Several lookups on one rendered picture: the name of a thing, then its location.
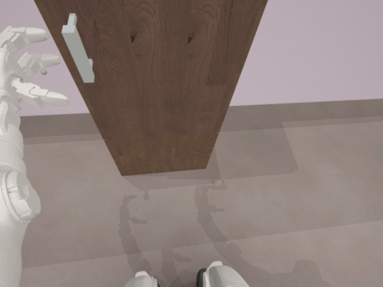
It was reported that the robot right thigh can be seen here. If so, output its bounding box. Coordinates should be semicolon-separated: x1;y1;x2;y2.
203;265;249;287

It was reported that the robot left hand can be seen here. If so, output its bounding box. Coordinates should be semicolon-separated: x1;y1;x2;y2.
0;26;70;108

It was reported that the left robot forearm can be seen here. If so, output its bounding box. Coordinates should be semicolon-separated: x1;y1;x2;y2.
0;89;27;177

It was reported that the right robot shin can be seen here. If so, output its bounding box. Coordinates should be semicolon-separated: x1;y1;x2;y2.
207;261;222;269

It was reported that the cupboard door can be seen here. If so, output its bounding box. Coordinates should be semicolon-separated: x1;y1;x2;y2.
42;0;262;141

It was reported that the robot left upper arm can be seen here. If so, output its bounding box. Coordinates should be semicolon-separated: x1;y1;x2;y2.
0;170;41;287

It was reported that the handle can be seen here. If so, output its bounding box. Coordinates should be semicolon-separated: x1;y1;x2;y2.
62;13;95;83

